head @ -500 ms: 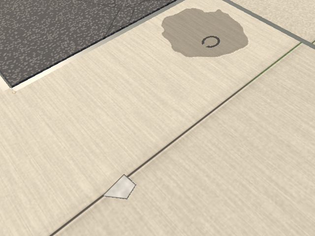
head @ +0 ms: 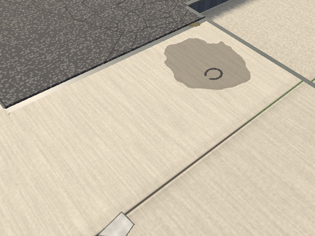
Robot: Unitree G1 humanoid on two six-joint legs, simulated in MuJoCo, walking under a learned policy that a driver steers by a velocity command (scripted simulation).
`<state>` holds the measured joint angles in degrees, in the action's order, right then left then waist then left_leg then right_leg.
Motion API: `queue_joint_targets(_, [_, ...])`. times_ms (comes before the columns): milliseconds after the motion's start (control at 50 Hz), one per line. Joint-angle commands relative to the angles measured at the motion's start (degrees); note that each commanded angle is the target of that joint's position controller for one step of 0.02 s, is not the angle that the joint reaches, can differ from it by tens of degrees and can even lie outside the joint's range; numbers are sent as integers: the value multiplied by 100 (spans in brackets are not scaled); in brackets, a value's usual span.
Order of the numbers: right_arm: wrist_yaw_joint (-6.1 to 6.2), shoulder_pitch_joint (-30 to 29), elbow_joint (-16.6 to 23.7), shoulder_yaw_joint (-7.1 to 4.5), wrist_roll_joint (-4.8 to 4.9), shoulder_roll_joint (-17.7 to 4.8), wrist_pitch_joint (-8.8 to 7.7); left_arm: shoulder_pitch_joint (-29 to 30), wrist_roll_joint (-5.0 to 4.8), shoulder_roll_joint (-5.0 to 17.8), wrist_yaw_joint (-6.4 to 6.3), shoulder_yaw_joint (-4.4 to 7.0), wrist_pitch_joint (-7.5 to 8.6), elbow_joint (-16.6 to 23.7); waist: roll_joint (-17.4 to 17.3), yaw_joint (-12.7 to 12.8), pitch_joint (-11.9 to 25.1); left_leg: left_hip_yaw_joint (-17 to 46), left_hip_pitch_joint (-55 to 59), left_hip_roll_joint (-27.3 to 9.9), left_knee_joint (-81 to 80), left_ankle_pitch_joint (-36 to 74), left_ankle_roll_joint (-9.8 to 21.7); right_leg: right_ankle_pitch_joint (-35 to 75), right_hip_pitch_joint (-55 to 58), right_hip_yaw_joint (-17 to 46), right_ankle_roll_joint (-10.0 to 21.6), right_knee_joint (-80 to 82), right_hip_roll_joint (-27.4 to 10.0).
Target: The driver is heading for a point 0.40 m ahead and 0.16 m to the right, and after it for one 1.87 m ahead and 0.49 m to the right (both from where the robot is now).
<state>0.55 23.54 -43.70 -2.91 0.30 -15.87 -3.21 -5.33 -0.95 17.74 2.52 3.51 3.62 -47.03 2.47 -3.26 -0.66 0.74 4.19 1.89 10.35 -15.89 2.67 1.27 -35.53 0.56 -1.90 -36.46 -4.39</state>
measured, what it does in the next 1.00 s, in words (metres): walks ahead: right foot, then left foot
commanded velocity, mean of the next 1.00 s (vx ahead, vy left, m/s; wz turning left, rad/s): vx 0.48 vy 0.00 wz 0.02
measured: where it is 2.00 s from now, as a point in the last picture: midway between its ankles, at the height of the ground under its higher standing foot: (154, 112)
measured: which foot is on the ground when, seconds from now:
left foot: down 0.00-0.14, up 0.16-0.64, down 0.66-1.00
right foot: up 0.00-0.12, down 0.14-0.66, up 0.68-1.00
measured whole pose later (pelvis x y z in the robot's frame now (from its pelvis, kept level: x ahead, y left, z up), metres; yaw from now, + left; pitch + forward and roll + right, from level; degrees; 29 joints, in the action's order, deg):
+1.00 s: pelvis +0.58 +0.00 +0.00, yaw +0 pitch +1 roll +1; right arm -0.8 19.9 -47.8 -2.8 0.2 -15.4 -5.1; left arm -6.4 -0.3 17.0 0.7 2.3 3.6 -45.9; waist 2.7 -3.4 -1.4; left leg -2.9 -3.5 3.8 12.5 -10.1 3.5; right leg -0.9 -38.3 2.5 -1.0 -43.5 -7.4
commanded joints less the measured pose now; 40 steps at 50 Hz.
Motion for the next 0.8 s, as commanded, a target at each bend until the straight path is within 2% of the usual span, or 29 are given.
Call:
queue_joint_targets(20, [28,200,122,-295,50,-1044,-33,1162,-25,290,99,-29,189,721,-764,-185,-734,692,-212,-1601,-314,1213,866,-48,-469,-96,141,438,83])
queue_joint_targets(60, [45,196,53,-316,88,-1087,-3,1100,-25,370,150,-26,231,760,-839,-67,-686,693,-25,-1712,-117,1700,784,-303,-225,-118,315,648,145])
queue_joint_targets(80, [54,165,34,-329,88,-1125,16,957,-24,445,155,-3,242,739,-908,33,-572,670,61,-1732,60,2255,729,-452,52,-185,406,695,227])
queue_joint_targets(100, [64,102,32,-341,73,-1186,35,668,-18,571,131,53,244,685,-1010,213,-318,592,124,-1683,449,3393,659,-615,561,-324,525,699,402])
queue_joint_targets(120, [78,22,24,-331,66,-1188,73,13,-5,740,80,156,238,515,-1013,590,153,374,43,-1489,1281,4550,530,-581,1506,-501,691,799,613])
queue_joint_targets(140, [100,72,30,-265,29,-1066,92,-945,-1,998,9,278,218,268,-920,1012,852,170,-584,-1215,2467,4655,331,-462,3041,-388,901,658,506])
queue_joint_targets(160, [60,554,215,-95,-61,-570,31,-1840,115,1551,-60,408,187,150,174,1027,1901,-1,-2621,-631,4706,2571,-43,-1037,5428,1766,1662,550,-1044])
queue_joint_targets(180, [44,752,154,15,16,-217,-99,-2104,65,1408,-9,352,196,22,1184,932,2538,667,-3814,257,5996,-1741,-203,-2459,6129,4106,2124,1637,-1793])
queue_joint_targets(200, [6,60,250,-126,206,-806,-190,-1768,-9,987,-29,224,209,27,786,1046,1634,928,-4489,-82,6525,-1634,-118,-3022,5540,3790,1825,2030,-1609])
queue_joint_targets(220, [-17,-375,394,-153,266,-939,-247,-1295,0,836,-58,174,189,105,523,897,852,646,-4707,-419,6419,-1095,-28,-2765,4701,3005,1629,2148,-1463])
queue_joint_targets(240, [-4,-601,415,-146,175,-916,-279,-937,40,690,-79,128,169,178,112,728,437,473,-4520,-692,6117,-595,-15,-2194,3874,2430,1540,2279,-1271])
queue_joint_targets(260, [-1,-608,381,-174,102,-864,-255,-714,117,539,-75,81,179,232,90,532,180,453,-4229,-878,5828,-251,-29,-1666,3254,1979,1493,2444,-1040])
queue_joint_targets(280, [-15,-436,323,-167,90,-759,-199,-604,176,467,-74,60,197,246,223,366,183,476,-3900,-981,5725,-47,-50,-1432,2900,1731,1499,2608,-915])
queue_joint_targets(340, [6,-408,293,-120,45,-514,-47,-592,96,524,-84,74,294,152,207,198,-33,343,-3869,-1087,5284,205,-235,-776,2384,1115,1641,2985,-804])
queue_joint_targets(400, [12,-1007,488,-88,-25,-468,-70,-778,74,646,-149,96,293,55,64,324,-251,245,-4264,-1112,4290,1115,-408,-155,2472,654,1596,3099,-659])
queue_joint_targets(460, [-75,-1704,633,1,4,-265,-178,-1038,28,744,-200,101,240,-12,-6,592,-333,-29,-3914,-876,2910,2095,-392,65,2518,200,1381,3088,-421])
queue_joint_targets(500, [-147,-2102,743,28,49,-230,-220,-1372,-13,843,-212,118,191,-130,-40,778,-384,-98,-3856,-752,2429,2337,-376,-38,2827,230,1375,3038,-550])
queue_joint_targets(560, [-252,-2412,900,5,75,-342,-258,-1610,-47,889,-237,143,61,-267,-2,797,-436,8,-4075,-670,1985,2076,-202,243,3603,334,1303,2733,-877])
queue_joint_targets(600, [-299,-2317,918,-40,62,-473,-261,-1599,-51,948,-265,176,-19,-305,75,634,-315,5,-3916,-582,1858,1597,-46,824,4020,375,1193,2383,-1037])
queue_joint_targets(620, [-299,-2064,867,-90,54,-587,-255,-1525,-42,1008,-279,196,-50,-294,164,461,-136,-85,-3541,-452,1848,1328,46,1598,4139,346,1128,2041,-1029])
queue_joint_targets(640, [-279,-1474,711,-184,43,-747,-250,-1398,-28,1025,-290,198,-93,-273,182,97,248,-262,-2729,-264,1738,1272,190,2495,4109,195,1022,1287,-873])
queue_joint_targets(660, [-225,-575,454,-320,33,-1014,-230,-1400,23,863,-306,128,-122,-230,74,-320,891,-248,-1338,-301,1796,1391,374,2500,3607,-21,841,109,-566])
queue_joint_targets(680, [-178,157,354,-442,-98,-1554,-207,-1885,118,346,-287,-46,-56,-54,-841,-286,1854,1619,944,-1675,2030,1169,1039,683,1690,-262,541,-2013,13])
queue_joint_targets(700, [-218,378,252,-431,-25,-1537,-198,-2271,93,-29,-237,-179,69,-132,-1894,-150,2445,3945,1939,-2442,1119,14,1600,-3381,175,280,372,-3353,850])
queue_joint_targets(720, [-212,232,281,-282,21,-1027,-206,-1699,-82,618,-183,-27,167,-60,-1341,-323,1892,3755,1630,-2272,823,-570,1336,-3389,-462,715,463,-3856,517])
queue_joint_targets(740, [-195,-245,335,-230,25,-916,-205,-1186,-174,767,-162,11,232,126,-1050,-227,1069,2941,813,-2115,684,-206,1159,-2862,-696,501,520,-3777,220])
queue_joint_targets(760, [-191,-603,375,-198,-16,-828,-202,-910,-105,721,-182,4,260,174,-615,-84,622,2368,28,-1910,538,454,1092,-2379,-558,375,506,-3496,-22])
queue_joint_targets(780, [-202,-839,397,-162,-64,-700,-221,-895,-33,675,-187,32,234,172,-584,112,366,1934,-560,-1728,368,1029,1058,-2053,-291,376,465,-3182,-207])
queue_joint_targets(800, [-210,-960,396,-135,-99,-603,-248,-1036,-20,593,-182,32,175,128,-678,277,353,1683,-895,-1594,201,1271,1044,-1859,42,409,423,-3026,-317])
Keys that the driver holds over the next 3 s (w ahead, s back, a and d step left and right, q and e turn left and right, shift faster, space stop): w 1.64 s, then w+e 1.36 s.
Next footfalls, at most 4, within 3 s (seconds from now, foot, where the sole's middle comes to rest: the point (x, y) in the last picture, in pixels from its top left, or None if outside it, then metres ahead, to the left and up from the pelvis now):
0.14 right None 0.26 -0.14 -0.78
0.66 left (127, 216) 0.58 0.09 -0.78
1.20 right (176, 157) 0.88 -0.15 -0.78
1.74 left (130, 111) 1.19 0.08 -0.78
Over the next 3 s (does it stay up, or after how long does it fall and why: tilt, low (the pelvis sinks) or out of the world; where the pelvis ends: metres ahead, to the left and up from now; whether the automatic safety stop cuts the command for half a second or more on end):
stays up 1.70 -0.22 0.00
